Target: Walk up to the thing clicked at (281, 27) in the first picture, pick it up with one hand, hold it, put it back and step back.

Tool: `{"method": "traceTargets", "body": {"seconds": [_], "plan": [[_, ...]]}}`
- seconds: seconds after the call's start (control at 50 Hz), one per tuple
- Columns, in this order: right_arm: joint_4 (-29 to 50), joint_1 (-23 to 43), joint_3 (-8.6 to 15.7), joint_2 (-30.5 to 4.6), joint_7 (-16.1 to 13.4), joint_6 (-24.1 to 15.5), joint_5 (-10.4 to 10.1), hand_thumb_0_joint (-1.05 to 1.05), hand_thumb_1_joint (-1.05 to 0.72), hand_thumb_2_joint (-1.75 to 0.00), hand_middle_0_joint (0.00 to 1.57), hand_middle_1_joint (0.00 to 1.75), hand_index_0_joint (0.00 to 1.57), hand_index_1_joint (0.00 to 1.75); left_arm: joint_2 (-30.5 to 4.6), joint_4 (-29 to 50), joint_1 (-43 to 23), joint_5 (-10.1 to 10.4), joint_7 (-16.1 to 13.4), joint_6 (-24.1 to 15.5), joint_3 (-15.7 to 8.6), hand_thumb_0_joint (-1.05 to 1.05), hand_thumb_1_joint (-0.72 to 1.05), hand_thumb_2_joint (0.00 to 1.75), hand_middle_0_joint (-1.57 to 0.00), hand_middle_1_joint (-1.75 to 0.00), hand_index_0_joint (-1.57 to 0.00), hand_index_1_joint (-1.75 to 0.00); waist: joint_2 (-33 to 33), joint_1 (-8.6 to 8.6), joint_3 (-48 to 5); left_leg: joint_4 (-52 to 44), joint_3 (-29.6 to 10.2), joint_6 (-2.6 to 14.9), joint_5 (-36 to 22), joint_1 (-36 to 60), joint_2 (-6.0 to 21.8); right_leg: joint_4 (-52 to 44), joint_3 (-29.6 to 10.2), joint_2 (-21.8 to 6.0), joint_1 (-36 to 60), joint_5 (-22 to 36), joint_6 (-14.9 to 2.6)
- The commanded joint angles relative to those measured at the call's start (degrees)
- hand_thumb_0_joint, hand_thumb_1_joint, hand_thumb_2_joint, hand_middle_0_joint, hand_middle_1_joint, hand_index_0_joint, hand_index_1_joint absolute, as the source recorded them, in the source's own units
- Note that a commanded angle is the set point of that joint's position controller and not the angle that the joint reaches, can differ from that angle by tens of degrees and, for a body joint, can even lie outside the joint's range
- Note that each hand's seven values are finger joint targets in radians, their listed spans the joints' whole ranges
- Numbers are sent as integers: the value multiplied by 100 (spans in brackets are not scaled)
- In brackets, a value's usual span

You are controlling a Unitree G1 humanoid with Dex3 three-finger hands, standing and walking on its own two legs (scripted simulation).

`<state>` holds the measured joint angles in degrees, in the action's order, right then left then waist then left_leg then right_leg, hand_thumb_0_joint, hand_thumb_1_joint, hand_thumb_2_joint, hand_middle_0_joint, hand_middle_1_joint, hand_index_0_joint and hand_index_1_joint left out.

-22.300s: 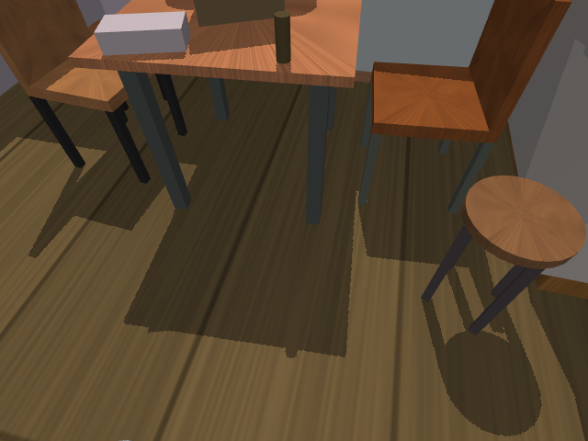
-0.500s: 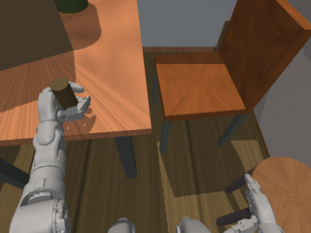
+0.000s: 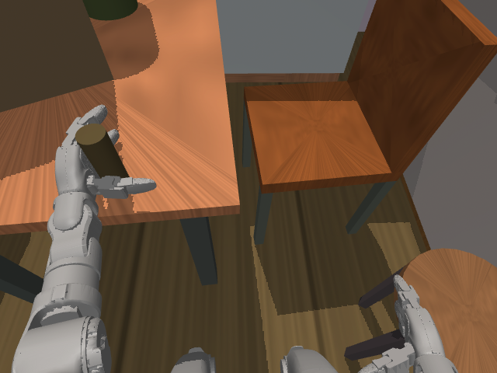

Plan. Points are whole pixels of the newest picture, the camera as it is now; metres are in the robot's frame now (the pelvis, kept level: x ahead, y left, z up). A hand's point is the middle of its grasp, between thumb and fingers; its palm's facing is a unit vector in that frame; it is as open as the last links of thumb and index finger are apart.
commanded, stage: withdraw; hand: left
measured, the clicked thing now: (106, 160) +0.42 +0.22 +0.09
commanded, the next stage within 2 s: rise in 0.26 s
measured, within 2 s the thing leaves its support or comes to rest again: neither
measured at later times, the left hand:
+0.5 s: hand (15, 104) +0.44 +0.30 +0.19, palm faces +0.23 -0.96 -0.17, open 16.8 cm
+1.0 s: hand out of the picture +0.29 +0.30 +0.17, palm faces +0.42 -0.83 -0.36, open 17.5 cm
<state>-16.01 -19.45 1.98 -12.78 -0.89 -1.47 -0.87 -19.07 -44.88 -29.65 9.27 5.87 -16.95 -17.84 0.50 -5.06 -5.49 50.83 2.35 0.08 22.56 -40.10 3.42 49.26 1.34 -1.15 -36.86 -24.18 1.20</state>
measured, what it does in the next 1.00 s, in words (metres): stands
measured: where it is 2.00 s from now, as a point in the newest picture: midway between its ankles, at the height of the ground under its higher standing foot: outside the picture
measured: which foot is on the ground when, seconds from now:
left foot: down 0.00-1.00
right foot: down 0.00-1.00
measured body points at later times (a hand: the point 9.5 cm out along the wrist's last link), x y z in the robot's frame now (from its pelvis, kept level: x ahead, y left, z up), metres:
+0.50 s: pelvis +0.01 +0.00 +0.02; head +0.04 +0.00 +0.47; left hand +0.42 +0.35 +0.20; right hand +0.17 -0.26 -0.04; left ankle +0.02 +0.12 -0.69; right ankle +0.00 -0.13 -0.69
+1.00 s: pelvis +0.02 +0.00 +0.04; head +0.02 -0.01 +0.49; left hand +0.26 +0.35 +0.19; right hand +0.19 -0.26 -0.03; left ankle +0.02 +0.12 -0.69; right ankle +0.00 -0.13 -0.69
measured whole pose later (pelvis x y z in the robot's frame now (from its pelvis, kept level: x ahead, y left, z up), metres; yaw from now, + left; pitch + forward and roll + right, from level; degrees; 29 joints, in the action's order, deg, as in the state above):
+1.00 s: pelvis +0.02 +0.00 +0.04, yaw +1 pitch +3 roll -1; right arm -24.3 -19.7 6.7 -14.1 -2.1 -3.8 -3.8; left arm -24.1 -3.3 4.2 4.0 -0.5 -4.3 -21.6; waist -2.7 1.9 -4.3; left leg 34.7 2.8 0.1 17.8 -19.5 1.9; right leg 32.5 1.6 -2.0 -15.9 -19.1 1.6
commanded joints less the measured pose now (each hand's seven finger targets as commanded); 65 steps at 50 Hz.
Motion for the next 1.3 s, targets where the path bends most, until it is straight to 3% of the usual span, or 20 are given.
{"method": "traceTargets", "body": {"seconds": [0.0, 0.04, 0.12, 0.18, 0.2, 0.22, 0.28, 0.36, 0.38, 0.4, 0.44, 0.46, 0.52, 0.62, 0.72, 0.8, 0.94, 1.02, 1.12, 1.28], "plan": [[1374, 74, 549, -973, -144, -320, -37, 0, 55, -5, 5, 5, 5, 5, -1814, 1700, -2547, 56, -32, -348, -466, 0, -28, 14, -17, -13, -18, -12, -425, 47, -2601, -586, -177, 105, -1856, 1931, -175, -662, -15, 160, 865, 1937, -155], [1380, 61, 585, -1005, -189, -317, -55, 0, 54, -5, 5, 5, 5, 5, -2357, 2132, -2824, 95, -22, -327, -819, 0, -29, 13, -16, -13, -17, -12, -666, 159, -2814, -604, -153, 86, -2061, 2102, -193, -693, -23, 155, 1112, 2109, -152], [835, -81, 360, -726, -216, -293, -136, 0, 54, -5, 5, 5, 5, 5, -2055, 1694, -2524, 103, 164, 91, -477, 0, -31, 9, -10, -7, -11, -6, -665, 176, -2083, -816, -130, 85, -1955, 2001, -210, -893, -38, 191, 1059, 1987, -157], [724, 305, 555, -1028, -266, -373, -206, 0, 56, -5, 5, 5, 5, 5, -2815, 1390, -2688, 106, 314, 433, -948, 0, -34, 12, -14, -11, -14, -10, -852, 242, -1785, -989, -138, 30, -1792, 1839, -190, -965, -9, 172, 1092, 1782, -194], [501, 199, 558, -1002, -265, -379, -219, 0, 56, -5, 5, 5, 5, 5, -2770, 1139, -2550, 108, 416, 583, -917, 0, -36, 12, -14, -11, -15, -10, -890, 226, -1647, -1049, -164, 0, -1889, 1862, -156, -967, 32, 186, 985, 1774, -219], [34, 26, 373, -654, -233, -354, -259, 0, 56, -4, 5, 5, 5, 5, -2023, 801, -2619, 163, 590, 768, -312, 0, -37, 12, -14, -11, -15, -10, -749, 124, -1262, -1107, -177, 22, -1732, 1802, -150, -1034, 59, 215, 761, 1648, -223], [126, 481, 589, -1097, -298, -492, -296, 0, 58, -4, 5, 5, 5, 5, -2754, 658, -3045, 256, 865, 1062, -690, 0, -35, 12, -16, -13, -18, -11, -495, 69, -1437, -1160, -160, 64, -1642, 1840, -157, -1132, 54, 189, 832, 1671, -189], [231, 639, 127, -756, -268, -635, -287, 0, 56, -5, 5, 5, 5, 5, -2371, 571, -3636, 329, 1215, 1243, -373, 0, -43, 6, -7, -7, -6, -7, -414, 14, -1825, -1121, -179, 100, -1974, 2225, -137, -1143, 72, 193, 802, 1875, -167], [872, 914, 585, -1275, -319, -647, -206, 0, 55, -6, 5, 5, 5, 5, -3850, 1595, -3928, -469, 874, 1112, -674, 0, -51, 4, -7, -7, -7, -7, -772, 271, -2379, -1271, -121, 4, -2227, 2634, -205, -1254, 122, 149, 1243, 2175, -134], [115, 216, 591, -1206, -324, -546, -158, 0, 54, -6, 5, 5, 5, 5, -3788, 606, -3516, -497, 605, 1180, -855, 0, -59, 3, -7, -7, -8, -7, -608, 108, -2016, -1254, -86, 20, -2197, 2484, -218, -1281, 144, 158, 1204, 2203, -112], [67, 344, 190, -803, -233, -486, -210, 0, 57, -5, 5, 5, 5, 5, -3045, 88, -3339, -487, 569, 1278, -392, 0, -58, 4, -7, -9, -8, -8, -167, 58, -1420, -1354, -87, 70, -1883, 2221, -231, -1408, 142, 163, 1063, 1988, -68], [-85, 216, 598, -1172, -287, -467, -186, 0, 57, -5, 5, 5, 5, 5, -3381, 239, -3178, -552, 468, 1263, -542, 0, -59, 5, -6, -9, -7, -8, -69, 80, -1357, -1413, -72, 80, -1766, 2195, -237, -1438, 138, 144, 1143, 1956, -61], [202, -14, 646, -1252, -215, -415, -155, 0, 60, -4, 5, 5, 5, 5, -4484, 788, -3488, -810, 213, 1243, -1240, 0, -55, 4, -5, -9, -6, -8, -491, 273, -2132, -1373, -51, 69, -2187, 2551, -272, -1497, 130, 100, 1518, 2258, -74], [153, 426, 200, -651, -142, -433, -241, 0, 55, -6, 5, 5, 5, 5, -3902, 816, -2779, -845, -53, 1142, -1042, 0, -58, 2, -6, -3, -6, -4, -780, 612, -1713, -1623, -69, 11, -2149, 2481, -249, -1634, 155, 113, 1598, 1959, -159], [313, 577, 198, -645, -67, -561, -235, 0, 54, -6, 5, 5, 5, 5, -3254, 1828, -1750, -801, -303, 1064, -814, 0, -57, 2, -6, -3, -6, -4, -1120, 664, -1740, -1774, -68, -65, -2279, 2806, -179, -1736, 222, 172, 1699, 1897, -225], [79, 235, 790, -1158, -143, -564, -253, 0, 54, -6, 5, 5, 5, 5, -3036, 3533, -78, -649, -546, 949, -1011, 0, -56, 1, -6, -4, -7, -4, -932, 722, -1575, -1887, -110, -109, -2641, 3146, -120, -1843, 311, 228, 1773, 2075, -215], [-31, -94, 1052, -1115, -234, -492, -313, 0, 56, -5, 5, 5, 5, 5, -2113, 6464, 2246, -431, -784, 820, -938, 0, -52, 0, -5, -4, -6, -3, -773, 665, -783, -2151, -40, -86, -2500, 3195, -174, -2018, 297, 215, 1990, 2139, -199], [-166, 133, 920, -831, -245, -484, -260, 0, 55, -5, 5, 5, 5, 5, -1731, 6825, 3540, -445, -891, 698, -1028, 0, -52, 1, -5, -4, -6, -4, -458, 740, -111, -2268, -1, -25, -2104, 2838, -212, -2135, 266, 184, 2116, 1936, -190], [-323, 290, 837, -674, -224, -525, -176, 0, 54, -5, 6, 5, 5, 5, -1136, 7519, 4631, -468, -829, 450, -621, 0, -53, 1, -6, -5, -6, -4, -617, 772, 74, -2304, 80, 17, -1852, 2847, -303, -2211, 202, 76, 2168, 1809, -175], [-326, 575, 1157, -935, -328, -686, -58, 0, 53, -5, 6, 5, 5, 5, -1237, 7349, 5213, -526, -896, 187, -988, 0, -53, 2, -6, -6, -6, -5, 61, 696, 319, -2450, 22, 108, -1327, 2900, -352, -2526, 197, 28, 2233, 1331, -83]]}}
